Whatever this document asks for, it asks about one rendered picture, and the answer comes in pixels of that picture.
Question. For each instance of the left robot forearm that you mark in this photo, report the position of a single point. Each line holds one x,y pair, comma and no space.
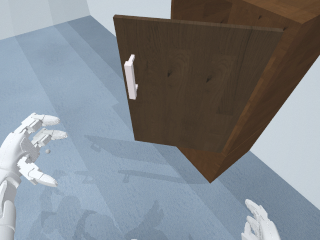
9,182

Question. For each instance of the right robot hand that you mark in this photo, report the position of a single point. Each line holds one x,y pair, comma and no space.
263,228

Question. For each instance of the cupboard door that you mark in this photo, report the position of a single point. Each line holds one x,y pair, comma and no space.
194,78

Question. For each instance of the handle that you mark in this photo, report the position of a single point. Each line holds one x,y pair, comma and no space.
130,77

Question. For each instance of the left robot hand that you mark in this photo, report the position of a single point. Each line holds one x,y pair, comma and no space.
16,146

